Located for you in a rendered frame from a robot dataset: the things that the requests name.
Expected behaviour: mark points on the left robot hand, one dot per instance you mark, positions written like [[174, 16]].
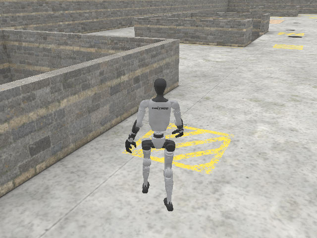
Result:
[[127, 145]]

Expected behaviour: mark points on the left robot upper arm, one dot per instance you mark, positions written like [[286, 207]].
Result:
[[141, 112]]

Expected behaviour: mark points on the robot right forearm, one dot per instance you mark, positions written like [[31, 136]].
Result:
[[180, 127]]

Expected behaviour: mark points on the robot right thigh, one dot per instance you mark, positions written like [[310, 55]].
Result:
[[168, 157]]

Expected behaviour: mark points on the robot left forearm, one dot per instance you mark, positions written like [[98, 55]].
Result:
[[133, 132]]

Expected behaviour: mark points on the robot right shin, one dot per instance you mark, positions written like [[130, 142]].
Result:
[[169, 187]]

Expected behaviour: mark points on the right robot hand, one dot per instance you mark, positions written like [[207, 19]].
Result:
[[179, 135]]

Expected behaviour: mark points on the right robot upper arm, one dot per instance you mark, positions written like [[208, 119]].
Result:
[[177, 113]]

